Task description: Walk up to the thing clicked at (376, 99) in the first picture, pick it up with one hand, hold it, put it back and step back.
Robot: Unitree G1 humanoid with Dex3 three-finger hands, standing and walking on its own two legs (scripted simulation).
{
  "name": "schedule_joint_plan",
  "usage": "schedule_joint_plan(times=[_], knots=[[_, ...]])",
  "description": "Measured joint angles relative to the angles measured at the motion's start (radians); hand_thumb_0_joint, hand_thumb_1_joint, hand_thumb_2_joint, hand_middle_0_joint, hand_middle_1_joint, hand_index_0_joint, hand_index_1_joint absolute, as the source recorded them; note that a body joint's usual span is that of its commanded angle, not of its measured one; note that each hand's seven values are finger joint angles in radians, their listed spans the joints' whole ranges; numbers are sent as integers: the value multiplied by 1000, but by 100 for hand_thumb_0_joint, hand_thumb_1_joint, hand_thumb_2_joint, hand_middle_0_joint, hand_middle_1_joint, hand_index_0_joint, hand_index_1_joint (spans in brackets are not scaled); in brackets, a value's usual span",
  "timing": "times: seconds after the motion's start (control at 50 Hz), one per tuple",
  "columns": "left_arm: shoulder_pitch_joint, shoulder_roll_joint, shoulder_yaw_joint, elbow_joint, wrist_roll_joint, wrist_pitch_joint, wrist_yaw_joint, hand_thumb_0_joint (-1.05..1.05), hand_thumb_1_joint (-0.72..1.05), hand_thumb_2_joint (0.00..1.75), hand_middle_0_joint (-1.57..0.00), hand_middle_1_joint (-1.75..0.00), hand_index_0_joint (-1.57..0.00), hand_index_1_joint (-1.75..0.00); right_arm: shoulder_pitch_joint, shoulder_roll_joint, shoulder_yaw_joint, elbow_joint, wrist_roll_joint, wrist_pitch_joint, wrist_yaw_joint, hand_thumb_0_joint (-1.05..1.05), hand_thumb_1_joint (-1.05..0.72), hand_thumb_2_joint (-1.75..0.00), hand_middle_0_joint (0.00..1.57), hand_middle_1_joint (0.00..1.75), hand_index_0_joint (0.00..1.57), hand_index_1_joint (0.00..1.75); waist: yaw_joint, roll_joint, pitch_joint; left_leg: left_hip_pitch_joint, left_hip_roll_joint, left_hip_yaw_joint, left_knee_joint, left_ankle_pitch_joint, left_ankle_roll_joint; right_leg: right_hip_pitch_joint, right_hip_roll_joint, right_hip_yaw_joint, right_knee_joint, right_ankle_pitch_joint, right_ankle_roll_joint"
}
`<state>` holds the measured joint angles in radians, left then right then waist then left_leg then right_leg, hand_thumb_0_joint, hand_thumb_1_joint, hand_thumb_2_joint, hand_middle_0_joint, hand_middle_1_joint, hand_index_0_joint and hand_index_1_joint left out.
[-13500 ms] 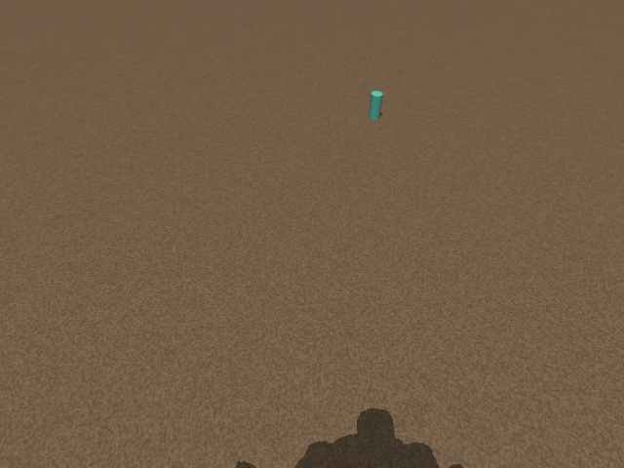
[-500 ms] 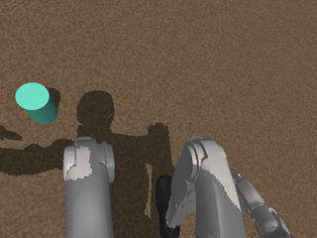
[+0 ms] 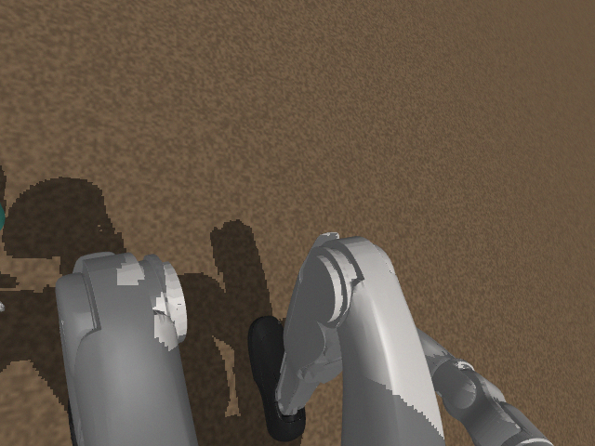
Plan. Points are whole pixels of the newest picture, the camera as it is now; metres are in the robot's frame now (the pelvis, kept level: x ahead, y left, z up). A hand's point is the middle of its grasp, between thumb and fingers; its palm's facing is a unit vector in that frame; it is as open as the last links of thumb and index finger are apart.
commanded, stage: close in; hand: left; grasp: from the side
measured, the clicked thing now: out of the picture +0.42 +0.32 -0.20
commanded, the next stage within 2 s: rest palm in 0.28 s
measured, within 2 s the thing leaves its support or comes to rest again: leaves its support in 1.28 s
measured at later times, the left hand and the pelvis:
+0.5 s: hand out of the picture +0.38 +0.30 -0.18, palm faces +0.41 -0.91 +0.01, open 17.0 cm; pelvis -0.01 +0.01 +0.00, yaw -2 degrees
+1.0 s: hand out of the picture +0.40 +0.30 -0.18, palm faces +0.43 -0.90 -0.01, open 10.1 cm; pelvis -0.01 +0.01 +0.00, yaw -3 degrees
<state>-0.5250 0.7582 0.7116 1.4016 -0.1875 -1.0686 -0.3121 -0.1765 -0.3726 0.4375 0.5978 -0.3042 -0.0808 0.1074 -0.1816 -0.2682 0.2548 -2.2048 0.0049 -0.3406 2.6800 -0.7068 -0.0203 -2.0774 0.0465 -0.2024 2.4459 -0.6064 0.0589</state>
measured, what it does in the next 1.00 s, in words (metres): stands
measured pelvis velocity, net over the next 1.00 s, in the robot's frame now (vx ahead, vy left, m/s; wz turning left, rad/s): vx -0.01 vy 0.01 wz -0.05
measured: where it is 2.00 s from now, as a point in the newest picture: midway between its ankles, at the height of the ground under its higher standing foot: (205, 432)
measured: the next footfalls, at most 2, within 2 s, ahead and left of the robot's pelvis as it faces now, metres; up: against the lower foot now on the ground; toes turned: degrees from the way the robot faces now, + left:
none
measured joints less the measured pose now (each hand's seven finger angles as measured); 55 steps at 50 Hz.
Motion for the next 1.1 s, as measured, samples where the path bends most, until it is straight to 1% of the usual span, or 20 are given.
schedule_joint_plan(times=[0.06,0.1,0.16,0.22,0.28,0.32,0.36,0.46,0.5,0.56,0.62,0.68,0.78,0.84,0.94,1.02,1.1], knots=[[12,16,-17,1,27,-18,51,-1,-60,3,-8,-10,-9,-9,4,-2,9,-1,-16,13,8,0,-93,-91,21,31,20,30,-1,-3,11,-3,-2,-7,4,8,5,5,2,-6,-3,7,-2],[25,28,-36,3,36,-23,76,-1,-59,3,-8,-9,-8,-9,8,-5,11,0,-28,23,12,0,-93,-91,21,30,20,30,-2,0,15,-6,-2,-7,6,13,10,7,4,-8,-6,10,-5],[31,33,-80,3,32,-31,105,-1,-58,4,-7,-9,-8,-8,15,-12,12,2,-39,35,19,0,-93,-91,21,30,20,30,-1,7,20,-8,0,-4,6,17,20,13,6,-8,-11,12,-6],[28,27,-128,13,24,-45,125,-1,-57,4,-7,-8,-8,-8,17,-17,19,5,-42,39,28,0,-93,-91,21,30,21,30,-4,13,19,-7,3,-3,4,18,28,19,8,-7,-17,13,-2],[16,15,-153,33,19,-61,143,-1,-56,4,-6,-8,-7,-7,15,-18,30,1,-44,41,34,0,-93,-91,21,30,21,30,-15,12,12,-4,5,-8,6,14,30,24,11,-11,-21,12,3],[5,7,-152,49,21,-73,164,-1,-55,5,-6,-7,-7,-7,11,-17,38,-6,-47,43,37,0,-92,-91,21,31,21,30,-23,7,11,1,6,-15,10,9,28,28,14,-15,-21,13,7],[-7,6,-144,68,30,-84,189,-1,-54,6,-6,-7,-7,-7,7,-14,46,-18,-51,47,39,0,-92,-90,21,30,21,30,-30,-3,13,8,6,-24,14,5,24,32,16,-21,-21,13,5],[-11,27,-123,86,78,-106,244,-1,-49,10,-6,-7,-6,-7,-4,-13,61,-48,-63,65,43,0,-91,-90,21,30,20,30,-38,-24,34,16,7,-44,21,-1,15,34,22,-35,-23,20,-1],[-3,36,-113,80,88,-114,259,-1,-46,12,-7,-7,-6,-7,-11,-15,65,-51,-70,70,44,0,-90,-91,21,30,20,30,-37,-28,49,17,7,-48,23,-1,13,35,24,-37,-23,22,3],[8,46,-105,70,88,-124,283,-1,-40,15,-8,-7,-7,-8,-18,-17,69,-47,-77,76,45,0,-90,-91,21,30,20,30,-31,-29,65,16,7,-49,25,-2,14,35,25,-37,-23,23,8],[8,52,-109,66,76,-127,302,-1,-31,20,-13,-12,-12,-13,-22,-17,74,-39,-79,77,46,0,-89,-90,21,30,20,30,-26,-27,72,13,7,-47,25,-2,15,32,24,-35,-22,22,15],[-5,56,-130,69,65,-125,310,-1,-21,27,-20,-18,-19,-19,-24,-13,78,-29,-79,77,46,0,-89,-90,21,30,20,30,-25,-25,68,8,8,-45,25,-3,17,28,24,-33,-22,21,21],[-38,68,-167,85,82,-115,309,-1,-5,38,-31,-29,-30,-30,-30,-2,85,-29,-76,79,44,0,-88,-90,21,30,20,30,-33,-26,59,8,11,-48,25,-9,18,27,27,-35,-25,19,21],[-52,74,-162,93,91,-112,313,0,4,44,-37,-35,-36,-36,-34,3,90,-41,-74,82,43,0,-88,-90,21,30,20,30,-42,-28,60,10,14,-53,25,-13,19,30,30,-40,-30,19,18],[-52,84,-134,97,97,-108,327,0,18,54,-47,-46,-47,-47,-33,1,97,-60,-76,93,42,-1,-87,-90,21,30,20,30,-50,-35,66,16,17,-64,25,-18,16,35,34,-48,-37,22,13],[-43,91,-122,82,103,-109,331,0,14,57,-53,-56,-52,-57,-31,-7,98,-61,-78,100,41,-1,-87,-90,21,30,20,30,-46,-37,76,16,18,-64,21,-17,17,36,34,-49,-42,24,15],[-43,94,-120,74,94,-102,337,0,7,61,-59,-67,-60,-69,-27,-14,96,-51,-78,103,40,-1,-87,-90,21,30,20,30,-41,-34,79,14,18,-61,19,-15,19,35,33,-47,-43,24,17]])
